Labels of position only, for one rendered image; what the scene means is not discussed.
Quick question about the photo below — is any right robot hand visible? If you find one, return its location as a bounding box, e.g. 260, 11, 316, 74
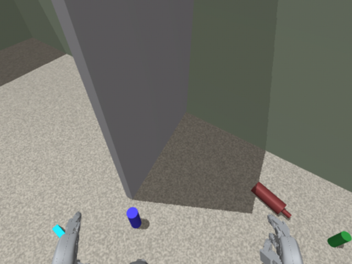
260, 214, 304, 264

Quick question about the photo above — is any left robot hand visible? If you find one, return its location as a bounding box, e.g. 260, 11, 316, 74
52, 212, 89, 264

